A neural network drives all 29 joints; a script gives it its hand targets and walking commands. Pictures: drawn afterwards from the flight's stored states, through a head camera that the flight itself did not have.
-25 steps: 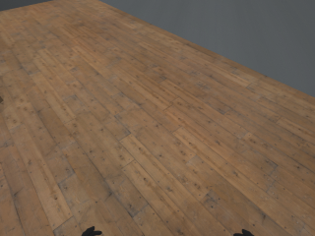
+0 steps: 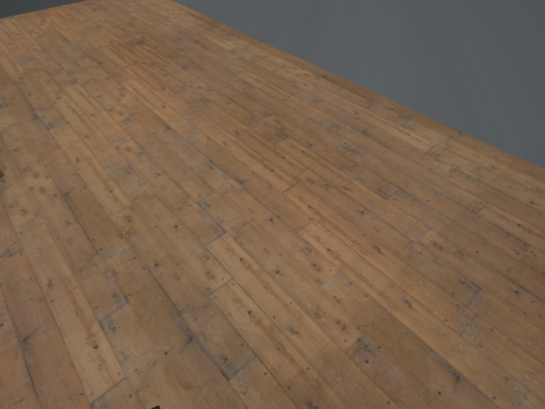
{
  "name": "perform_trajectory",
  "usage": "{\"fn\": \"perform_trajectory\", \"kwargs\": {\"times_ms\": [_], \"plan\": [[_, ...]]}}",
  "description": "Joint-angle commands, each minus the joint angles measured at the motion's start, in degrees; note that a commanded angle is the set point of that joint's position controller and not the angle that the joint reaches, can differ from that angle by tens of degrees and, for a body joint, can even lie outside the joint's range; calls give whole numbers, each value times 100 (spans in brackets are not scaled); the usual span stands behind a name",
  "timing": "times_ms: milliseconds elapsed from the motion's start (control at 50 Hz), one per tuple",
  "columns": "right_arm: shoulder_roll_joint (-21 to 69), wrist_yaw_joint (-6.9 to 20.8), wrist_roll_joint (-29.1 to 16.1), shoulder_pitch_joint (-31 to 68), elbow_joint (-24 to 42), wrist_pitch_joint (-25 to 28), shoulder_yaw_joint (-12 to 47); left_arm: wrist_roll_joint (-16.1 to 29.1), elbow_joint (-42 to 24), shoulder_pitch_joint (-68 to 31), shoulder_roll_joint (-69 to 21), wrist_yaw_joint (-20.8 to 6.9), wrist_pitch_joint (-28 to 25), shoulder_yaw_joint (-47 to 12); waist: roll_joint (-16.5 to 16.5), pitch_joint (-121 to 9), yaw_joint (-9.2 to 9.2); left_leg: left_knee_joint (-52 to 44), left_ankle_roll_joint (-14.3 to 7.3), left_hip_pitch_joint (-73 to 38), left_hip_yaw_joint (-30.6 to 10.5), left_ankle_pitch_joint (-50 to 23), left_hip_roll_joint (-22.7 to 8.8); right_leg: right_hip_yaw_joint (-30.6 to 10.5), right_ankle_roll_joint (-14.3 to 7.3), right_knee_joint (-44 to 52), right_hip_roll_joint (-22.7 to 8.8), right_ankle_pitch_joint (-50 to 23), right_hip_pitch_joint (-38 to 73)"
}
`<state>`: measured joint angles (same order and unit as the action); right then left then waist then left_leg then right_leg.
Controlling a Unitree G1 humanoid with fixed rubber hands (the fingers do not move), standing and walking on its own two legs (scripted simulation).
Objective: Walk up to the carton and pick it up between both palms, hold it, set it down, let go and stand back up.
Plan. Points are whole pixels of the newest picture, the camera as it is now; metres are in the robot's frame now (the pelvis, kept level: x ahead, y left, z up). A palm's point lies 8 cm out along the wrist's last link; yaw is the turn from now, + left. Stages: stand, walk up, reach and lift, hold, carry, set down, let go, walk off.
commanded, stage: stand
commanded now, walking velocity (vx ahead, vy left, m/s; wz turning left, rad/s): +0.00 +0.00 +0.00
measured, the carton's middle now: out of the picture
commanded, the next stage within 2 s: walk up in 0.02 s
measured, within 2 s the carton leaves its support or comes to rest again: neither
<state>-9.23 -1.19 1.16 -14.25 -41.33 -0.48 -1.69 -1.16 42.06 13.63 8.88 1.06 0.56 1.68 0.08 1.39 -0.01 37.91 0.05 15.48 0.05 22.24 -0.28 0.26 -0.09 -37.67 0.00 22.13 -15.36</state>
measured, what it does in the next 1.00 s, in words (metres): steps to the left, turning left: left foot, then right foot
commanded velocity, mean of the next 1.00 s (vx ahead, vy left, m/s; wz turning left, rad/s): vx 0.00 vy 0.00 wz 0.00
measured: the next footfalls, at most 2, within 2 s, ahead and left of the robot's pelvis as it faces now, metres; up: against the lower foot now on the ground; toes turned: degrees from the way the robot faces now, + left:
left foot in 0.52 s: +0.14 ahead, +0.28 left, +0.00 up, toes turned +30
right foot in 0.84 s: +0.32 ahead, +0.12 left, +0.00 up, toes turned +32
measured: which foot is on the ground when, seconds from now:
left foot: down 0.00-0.22, up 0.24-0.50, down 0.52-0.84, up 0.86-1.00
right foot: down 0.00-0.54, up 0.56-0.82, down 0.84-1.00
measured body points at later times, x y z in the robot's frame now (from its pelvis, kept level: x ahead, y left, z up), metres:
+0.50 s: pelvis +0.04 +0.07 -0.01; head +0.05 +0.09 +0.44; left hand +0.01 +0.37 -0.13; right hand +0.29 -0.14 -0.09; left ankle +0.10 +0.25 -0.71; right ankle -0.02 -0.12 -0.72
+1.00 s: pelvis +0.17 +0.20 -0.01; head +0.16 +0.17 +0.43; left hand +0.03 +0.44 -0.12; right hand +0.46 +0.11 -0.11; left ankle +0.12 +0.31 -0.64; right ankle +0.28 +0.10 -0.72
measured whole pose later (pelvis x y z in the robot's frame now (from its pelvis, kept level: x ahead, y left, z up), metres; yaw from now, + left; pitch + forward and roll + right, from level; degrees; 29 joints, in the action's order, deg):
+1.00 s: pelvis +0.17 +0.20 -0.01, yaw +47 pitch -3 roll -2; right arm -18.8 6.7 3.1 -15.1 -38.4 -2.3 -3.2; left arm -2.4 41.2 21.5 13.9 3.1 -6.6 0.7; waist 3.8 -0.6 1.0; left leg 74.5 4.3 36.8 -1.4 21.6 -1.8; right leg 13.0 2.0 -43.2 -8.2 22.4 -16.1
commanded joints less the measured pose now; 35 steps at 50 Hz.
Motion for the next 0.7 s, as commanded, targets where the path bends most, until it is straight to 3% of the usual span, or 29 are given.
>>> {"fn": "perform_trajectory", "kwargs": {"times_ms": [0,180,200,220,240,260,300,340,380,420,460,480,500,520,540,560,580,600,620,640,680], "plan": [[-537,-30,-4,-56,331,86,-146,4,-340,36,558,28,-88,150,-1,-225,0,-729,-241,-91,-328,-1917,-266,-342,-238,694,-283,-1896,89],[-551,-69,-15,-156,-7,88,-177,15,-10,141,573,70,-90,182,-2,-135,-1,-834,-251,-228,-339,-2090,-295,-357,-251,803,-313,-2073,225],[-1260,324,81,498,581,-2,-386,-203,-352,600,1320,90,-244,504,-525,-325,377,516,-218,2164,-819,-1226,100,-932,-766,1132,-970,-1004,2527],[-972,508,233,1241,872,-79,-251,-237,-199,1272,1680,153,-342,609,-1515,-341,897,1847,179,3418,-43,981,146,-2287,-1493,2175,-2745,-946,2968],[-1141,576,505,1530,1047,-192,-306,-225,-172,1233,1503,254,-407,544,-567,20,812,2730,300,3666,-505,1017,-798,-2451,-1731,2250,-3407,-840,2309],[-1161,653,440,1335,977,-254,-326,-228,-186,853,1303,318,-492,489,-300,201,521,3000,376,3542,-680,638,-1002,-2155,-1656,2302,-3260,-459,1878],[-1108,803,301,895,890,-313,-314,-342,-258,285,1282,349,-653,425,-580,520,202,2766,521,3106,-807,60,-1244,-1177,-1409,2547,-2867,-160,1289],[-1067,894,194,883,815,-284,-285,-391,-291,175,1382,325,-746,430,-816,597,203,2366,556,2731,-512,-189,-1187,-296,-1358,2609,-2648,-500,1088],[-996,960,123,1113,811,-252,-234,-406,-298,201,1511,317,-760,453,-893,634,219,1651,434,2414,-269,-379,-1171,447,-1246,2510,-2511,-834,1127],[-979,1021,109,1135,712,-187,-210,-434,-337,247,1655,324,-684,483,-903,565,196,965,251,1697,221,-611,-941,1124,-1088,2310,-2307,-1034,971],[-1039,1026,68,861,585,-92,-244,-471,-389,251,1819,335,-530,524,-904,528,45,600,61,777,752,-649,-597,1529,-1017,1964,-2240,-809,557],[-1125,985,50,607,524,-37,-299,-466,-429,206,1896,319,-448,537,-842,450,-117,469,-45,263,951,-554,-363,1660,-992,1595,-2221,-662,323],[-1297,895,41,130,431,40,-417,-436,-469,107,1898,264,-374,503,-482,228,-449,151,-194,-528,1104,-628,-42,1891,-903,736,-2041,-886,-9],[-1643,762,67,-754,156,92,-621,-412,-499,225,1590,188,-309,390,390,-321,-866,-147,-444,-1609,891,-258,329,2156,-652,-1172,-1494,-1386,-420],[-2340,622,-18,-1428,186,91,-847,-304,-959,62,1244,31,-292,285,1943,-704,-1256,-1420,-1275,-2513,-2076,1090,-737,1942,-148,-3420,-345,1006,-2211],[-2596,576,-272,-1427,269,74,-791,-91,-1435,-162,1319,-91,-347,204,1813,-1004,-1195,-2294,-1823,-2684,-4248,1550,-1503,175,-119,-4037,-165,1783,-3091],[-2554,477,-395,-1169,265,17,-737,22,-1541,-312,1373,-175,-417,169,1416,-807,-1100,-2531,-1869,-2381,-4234,2012,-1735,-287,-178,-4171,-395,1652,-3186],[-2453,358,-326,-859,301,-30,-660,63,-1490,-193,1271,-214,-479,113,1236,-409,-849,-2453,-1861,-1833,-3961,2287,-1725,-386,-170,-3898,-533,1577,-3212],[-2233,303,-180,-360,469,-59,-548,16,-1342,89,1346,-205,-507,132,956,-157,-536,-2318,-1694,-1123,-3565,2289,-1587,-391,-146,-3316,-690,1515,-2858],[-2020,303,-76,-9,591,-35,-436,-44,-1190,385,1431,-183,-509,150,924,-84,-336,-2264,-1552,-375,-3184,2005,-1426,-294,-116,-2855,-739,1533,-2272],[-1917,370,69,233,681,25,-367,-93,-1038,723,1385,-155,-448,151,1055,-174,-121,-2185,-1518,543,-2762,1659,-1231,-33,-98,-2285,-604,1528,-1478]]}}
